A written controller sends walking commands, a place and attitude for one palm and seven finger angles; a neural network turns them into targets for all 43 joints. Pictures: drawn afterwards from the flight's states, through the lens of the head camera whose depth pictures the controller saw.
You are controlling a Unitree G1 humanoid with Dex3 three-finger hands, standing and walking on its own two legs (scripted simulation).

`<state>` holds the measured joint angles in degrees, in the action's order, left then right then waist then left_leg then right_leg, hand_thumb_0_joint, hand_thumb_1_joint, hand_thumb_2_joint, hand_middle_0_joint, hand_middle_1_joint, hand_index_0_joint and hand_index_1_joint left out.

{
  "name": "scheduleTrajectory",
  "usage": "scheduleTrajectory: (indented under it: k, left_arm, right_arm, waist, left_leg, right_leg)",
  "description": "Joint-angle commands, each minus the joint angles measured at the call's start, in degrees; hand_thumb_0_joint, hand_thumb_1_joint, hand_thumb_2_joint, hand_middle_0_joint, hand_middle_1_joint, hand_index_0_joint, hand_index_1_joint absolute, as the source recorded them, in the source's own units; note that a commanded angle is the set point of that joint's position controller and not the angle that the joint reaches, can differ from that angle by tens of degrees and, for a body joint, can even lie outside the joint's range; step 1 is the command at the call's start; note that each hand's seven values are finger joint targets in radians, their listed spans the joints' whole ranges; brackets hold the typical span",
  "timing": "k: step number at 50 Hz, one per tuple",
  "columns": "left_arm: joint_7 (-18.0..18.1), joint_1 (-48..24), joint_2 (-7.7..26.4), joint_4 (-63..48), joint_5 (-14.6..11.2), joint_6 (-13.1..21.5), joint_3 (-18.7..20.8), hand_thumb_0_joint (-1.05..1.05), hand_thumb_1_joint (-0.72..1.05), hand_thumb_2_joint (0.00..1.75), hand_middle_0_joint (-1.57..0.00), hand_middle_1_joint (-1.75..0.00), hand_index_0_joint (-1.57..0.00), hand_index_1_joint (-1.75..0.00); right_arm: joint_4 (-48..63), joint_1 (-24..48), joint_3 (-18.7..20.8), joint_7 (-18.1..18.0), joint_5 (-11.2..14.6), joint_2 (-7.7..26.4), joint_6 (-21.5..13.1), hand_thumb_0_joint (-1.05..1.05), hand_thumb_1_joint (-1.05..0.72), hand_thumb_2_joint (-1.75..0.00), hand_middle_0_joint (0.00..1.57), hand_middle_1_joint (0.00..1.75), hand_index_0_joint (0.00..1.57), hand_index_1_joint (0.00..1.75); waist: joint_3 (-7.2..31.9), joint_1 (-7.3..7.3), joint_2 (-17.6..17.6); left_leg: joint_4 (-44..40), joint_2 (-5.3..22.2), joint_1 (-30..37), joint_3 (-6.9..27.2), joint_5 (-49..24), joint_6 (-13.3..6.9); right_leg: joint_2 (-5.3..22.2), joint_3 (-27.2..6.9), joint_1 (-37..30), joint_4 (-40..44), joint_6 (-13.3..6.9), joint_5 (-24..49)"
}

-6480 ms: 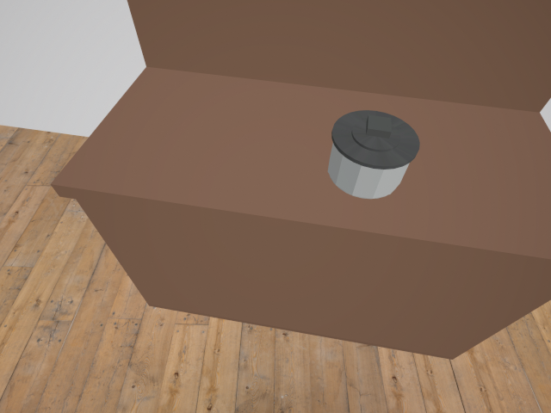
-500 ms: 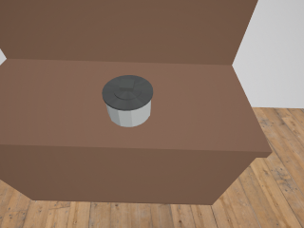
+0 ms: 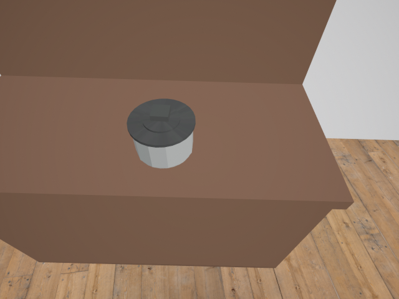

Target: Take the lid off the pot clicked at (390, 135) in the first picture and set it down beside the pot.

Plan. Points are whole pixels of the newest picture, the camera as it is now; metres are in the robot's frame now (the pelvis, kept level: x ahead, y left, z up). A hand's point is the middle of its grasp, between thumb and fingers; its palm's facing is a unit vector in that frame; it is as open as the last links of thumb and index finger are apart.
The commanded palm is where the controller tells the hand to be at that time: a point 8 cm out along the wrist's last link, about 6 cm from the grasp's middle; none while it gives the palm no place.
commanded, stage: lift the closed hand beside the body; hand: left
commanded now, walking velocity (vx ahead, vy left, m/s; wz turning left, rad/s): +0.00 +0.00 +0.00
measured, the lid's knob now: (160, 112) +0.51 +0.13 +0.08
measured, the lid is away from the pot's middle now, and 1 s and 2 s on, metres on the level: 0.00 0.00 0.00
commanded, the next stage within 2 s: raise the hand higher, near the body in 0.68 s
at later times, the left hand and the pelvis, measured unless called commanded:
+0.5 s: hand out of the picture +0.11 +0.21 -0.04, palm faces +0.32 -0.90 -0.28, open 4.1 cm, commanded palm +0.07 +0.25 -0.01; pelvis -0.01 -0.01 +0.00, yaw +4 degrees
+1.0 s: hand (65, 287) +0.14 +0.23 +0.02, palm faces +0.33 -0.87 -0.37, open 3.1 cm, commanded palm +0.08 +0.27 +0.05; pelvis +0.01 -0.01 +0.00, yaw +3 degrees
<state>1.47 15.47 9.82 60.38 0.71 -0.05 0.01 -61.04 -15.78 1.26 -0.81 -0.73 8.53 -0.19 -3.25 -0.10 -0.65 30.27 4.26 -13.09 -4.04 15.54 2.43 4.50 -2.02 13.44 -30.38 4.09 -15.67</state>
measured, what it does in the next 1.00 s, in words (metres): stands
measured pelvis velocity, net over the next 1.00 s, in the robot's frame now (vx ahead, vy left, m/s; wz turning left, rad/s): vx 0.01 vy -0.01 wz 0.06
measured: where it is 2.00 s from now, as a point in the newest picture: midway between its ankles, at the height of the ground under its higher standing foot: outside the picture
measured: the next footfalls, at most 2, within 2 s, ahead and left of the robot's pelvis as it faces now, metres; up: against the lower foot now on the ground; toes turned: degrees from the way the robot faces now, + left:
none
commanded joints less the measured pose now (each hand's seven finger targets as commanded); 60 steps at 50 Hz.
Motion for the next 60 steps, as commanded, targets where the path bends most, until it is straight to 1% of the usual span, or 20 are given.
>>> scheduleTrajectory:
  k: [1, 2, 3, 4, 5, 6, 8, 9, 10, 11, 14, 18, 20, 28, 36, 46, 49, 51, 55, 60]
  left_arm:
    - [0.48, 3.97, 6.20, -1.92, 0.20, 0.74, 1.13, 0.00, 0.90, 0.90, -0.20, -0.30, -0.20, -0.30]
    - [0.52, 4.02, 5.94, -1.88, 0.26, 0.75, 1.15, 0.00, 0.90, 0.90, -0.20, -0.30, -0.20, -0.30]
    - [2.64, 5.59, 8.42, 0.62, 0.77, 1.39, 1.70, 0.00, 0.90, 0.90, -0.20, -0.30, -0.20, -0.30]
    - [3.34, -30.47, 16.36, -72.15, -5.47, 10.11, 2.22, 0.00, 0.90, 0.90, -0.24, -0.35, -0.24, -0.35]
    - [6.19, -3.17, 13.17, -60.98, -1.67, 4.80, 3.09, 0.00, 0.90, 0.90, -0.29, -0.40, -0.29, -0.40]
    - [8.05, 9.82, 2.60, -53.20, -2.82, -2.75, -2.64, 0.00, 0.90, 0.90, -0.33, -0.44, -0.33, -0.44]
    - [7.85, 12.06, 0.06, -43.22, -0.20, -4.50, -2.31, 0.00, 0.90, 0.90, -0.42, -0.54, -0.42, -0.54]
    - [7.27, 15.85, -0.13, -36.41, 0.78, -4.28, -0.66, 0.00, 0.90, 0.90, -0.46, -0.59, -0.46, -0.59]
    - [6.41, 19.30, 0.18, -36.25, 1.01, -3.34, 0.43, 0.00, 0.90, 0.90, -0.51, -0.64, -0.51, -0.64]
    - [6.14, 23.05, 2.60, -39.11, 0.43, -2.13, 3.47, 0.00, 0.90, 0.90, -0.55, -0.68, -0.55, -0.68]
    - [5.84, 15.19, 8.72, -57.96, -0.04, 1.75, 7.53, 0.00, 0.90, 0.90, -0.68, -0.83, -0.68, -0.83]
    - [5.24, 14.87, 6.53, -60.17, -0.71, 3.17, 7.01, 0.00, 0.90, 0.90, -0.86, -1.02, -0.86, -1.02]
    - [4.82, 14.03, 6.47, -65.09, -0.68, 4.19, 6.76, 0.00, 0.90, 0.90, -0.95, -1.12, -0.95, -1.12]
    - [4.92, 14.27, 8.31, -74.15, -0.64, 5.08, 8.90, 0.00, 0.90, 0.90, -1.30, -1.50, -1.30, -1.50]
    - [5.04, 22.47, 10.66, -76.00, -0.35, 4.47, 13.68, 0.00, 0.90, 0.90, -1.30, -1.50, -1.30, -1.50]
    - [4.46, 24.56, 11.47, -82.99, -0.04, 5.88, 14.08, 0.00, 0.90, 0.90, -1.30, -1.50, -1.30, -1.50]
    - [4.58, 21.85, 12.29, -84.70, -0.14, 6.44, 14.51, 0.00, 0.90, 0.90, -1.30, -1.50, -1.30, -1.50]
    - [4.66, 22.20, 13.10, -86.71, -0.04, 6.79, 15.46, 0.00, 0.90, 0.90, -1.30, -1.50, -1.30, -1.50]
    - [4.58, 22.92, 12.01, -88.68, -0.05, 7.27, 14.43, 0.00, 0.90, 0.90, -1.30, -1.50, -1.30, -1.50]
    - [4.54, 20.92, 12.58, -90.03, -0.02, 7.85, 14.74, 0.00, 0.90, 0.90, -1.30, -1.50, -1.30, -1.50]
  right_arm:
    - [1.91, -3.19, 1.03, -0.24, 0.33, 5.08, -1.20, 0.00, -0.90, -0.90, 0.20, 0.30, 0.20, 0.30]
    - [1.92, -3.20, 1.09, -0.25, 0.30, 5.26, -1.24, 0.00, -0.90, -0.90, 0.20, 0.30, 0.20, 0.30]
    - [4.90, 0.59, 1.47, -0.11, 0.67, 9.57, -1.37, 0.00, -0.90, -0.90, 0.20, 0.30, 0.20, 0.30]
    - [22.33, 4.18, 0.20, -0.45, 4.35, 13.72, -11.64, 0.00, -0.90, -0.90, 0.20, 0.30, 0.20, 0.30]
    - [19.55, 7.07, 0.09, -3.37, 4.14, 10.56, -16.14, 0.00, -0.90, -0.90, 0.20, 0.30, 0.20, 0.30]
    - [19.01, 8.88, 0.30, -2.79, 5.67, 9.11, -17.55, 0.00, -0.90, -0.90, 0.20, 0.30, 0.20, 0.30]
    - [18.30, 8.70, 0.90, -1.61, 3.41, 9.77, -18.65, 0.00, -0.90, -0.90, 0.20, 0.30, 0.20, 0.30]
    - [19.41, 8.55, 2.10, -1.11, 2.77, 10.40, -17.92, 0.00, -0.90, -0.90, 0.20, 0.30, 0.20, 0.30]
    - [21.33, 9.16, 2.81, -0.66, 2.78, 10.28, -17.16, 0.00, -0.90, -0.90, 0.20, 0.30, 0.20, 0.30]
    - [23.54, 10.30, 3.15, -0.42, 2.97, 10.14, -16.94, 0.00, -0.90, -0.90, 0.20, 0.30, 0.20, 0.30]
    - [30.74, 11.59, 2.10, -1.04, 2.80, 9.45, -17.62, 0.00, -0.90, -0.90, 0.20, 0.30, 0.20, 0.30]
    - [34.26, 10.73, 1.98, -2.07, 2.73, 8.67, -16.50, 0.00, -0.90, -0.90, 0.20, 0.30, 0.20, 0.30]
    - [35.81, 10.08, 1.80, -2.45, 2.24, 8.69, -16.52, 0.00, -0.90, -0.90, 0.20, 0.30, 0.20, 0.30]
    - [37.57, 9.63, 1.38, -4.22, 1.22, 8.44, -16.33, 0.00, -0.90, -0.90, 0.20, 0.30, 0.20, 0.30]
    - [37.51, 10.75, 1.54, -4.70, 1.20, 7.53, -16.52, 0.00, -0.90, -0.90, 0.20, 0.30, 0.20, 0.30]
    - [38.20, 11.10, 1.39, -4.67, 1.25, 7.38, -17.18, 0.00, -0.90, -0.90, 0.20, 0.30, 0.20, 0.30]
    - [38.48, 10.90, 1.33, -4.95, 1.29, 7.61, -17.15, 0.00, -0.90, -0.90, 0.20, 0.30, 0.20, 0.30]
    - [38.46, 11.00, 1.21, -5.00, 1.27, 7.56, -17.30, 0.00, -0.90, -0.90, 0.20, 0.30, 0.20, 0.30]
    - [38.39, 10.67, 1.11, -4.84, 1.15, 7.48, -17.65, 0.00, -0.90, -0.90, 0.20, 0.30, 0.20, 0.30]
    - [38.35, 10.96, 0.97, -4.76, 1.16, 7.61, -17.59, 0.00, -0.90, -0.90, 0.20, 0.30, 0.20, 0.30]
  waist:
    - [0.20, 0.45, 0.56]
    - [0.45, 0.39, 0.65]
    - [1.83, 0.59, -0.31]
    - [28.35, 2.01, 9.83]
    - [26.86, 3.20, 15.50]
    - [17.88, 2.49, 14.11]
    - [0.28, 0.28, 0.34]
    - [-2.72, 0.70, -6.28]
    - [-3.89, 1.49, -8.20]
    - [-2.24, 3.05, -7.06]
    - [1.24, 3.01, -1.64]
    - [-1.75, 1.37, -1.29]
    - [1.31, 1.32, 1.69]
    - [5.43, 1.42, 3.52]
    - [4.90, 3.33, 3.10]
    - [3.96, 3.84, 3.78]
    - [3.61, 3.54, 2.85]
    - [3.94, 3.81, 5.63]
    - [5.13, 3.94, 6.28]
    - [3.48, 3.78, 5.07]
  left_leg:
    - [-6.11, 1.79, 1.71, 2.62, -7.18, -2.59]
    - [-5.82, 1.73, 1.68, 2.53, -7.53, -2.50]
    - [4.46, 3.12, -2.04, 1.39, -12.06, -0.89]
    - [-6.38, -3.93, 11.57, 4.40, -15.66, -1.96]
    - [-5.97, -1.50, 13.59, 2.88, -19.45, -2.79]
    - [-6.06, -1.94, 8.65, 2.49, -14.97, -1.76]
    - [-6.65, -2.83, 0.48, 3.39, -7.10, -2.15]
    - [-6.68, -2.77, -2.88, 3.53, -4.30, -2.23]
    - [-6.58, -2.94, -4.47, 3.39, -1.77, -2.13]
    - [-6.59, -3.07, -4.39, 2.70, -0.68, -1.92]
    - [-6.17, -4.40, -2.59, 1.28, 1.93, -1.91]
    - [-3.84, -4.89, -2.89, 0.08, 3.64, -2.11]
    - [-3.17, -5.15, -1.47, -0.23, 2.05, -2.45]
    - [-1.51, -5.12, 0.07, -0.07, -3.03, -2.82]
    - [-1.77, -4.63, -0.61, -0.02, -6.77, -2.66]
    - [-2.73, -4.22, 0.00, 0.26, -7.49, -2.65]
    - [-3.28, -4.26, -0.01, 0.25, -5.67, -2.80]
    - [-3.15, -4.16, 1.04, 0.20, -6.39, -2.64]
    - [-3.66, -4.09, 1.83, 0.36, -8.13, -2.65]
    - [-4.10, -4.01, 1.64, 0.43, -6.90, -2.72]
  right_leg:
    - [1.10, -0.28, 1.87, 6.05, -4.32, 6.84]
    - [1.30, -0.28, 1.84, 5.84, -4.32, 7.22]
    - [4.05, -2.01, -0.60, 4.87, -4.13, 23.48]
    - [-0.58, 3.52, -9.45, 0.05, -5.52, 21.27]
    - [-1.90, 4.99, -5.62, -1.74, -6.20, 13.83]
    - [-1.82, 7.49, -2.74, 1.09, -5.06, 10.01]
    - [-2.73, 9.16, 1.18, 4.95, -4.19, 5.69]
    - [-3.28, 9.82, 3.73, 5.33, -3.97, 2.62]
    - [-3.34, 9.58, 4.44, 5.35, -3.92, -0.08]
    - [-2.94, 9.19, 2.35, 5.57, -4.24, -1.16]
    - [-3.14, 7.59, 1.40, 5.62, -4.23, -3.86]
    - [-3.42, 7.03, 5.02, 6.98, -3.77, -5.37]
    - [-3.48, 6.83, 4.54, 6.22, -3.72, -3.46]
    - [-3.50, 7.45, 2.97, 4.41, -3.54, 2.90]
    - [-3.49, 8.13, 0.56, 3.49, -3.51, 6.68]
    - [-3.83, 8.41, 0.26, 3.62, -3.53, 6.34]
    - [-3.87, 8.18, 0.77, 4.20, -3.39, 4.42]
    - [-3.86, 8.05, 0.43, 4.38, -3.58, 4.73]
    - [-3.72, 8.09, -0.52, 3.88, -3.62, 6.14]
    - [-3.86, 8.05, 0.09, 4.75, -3.53, 4.97]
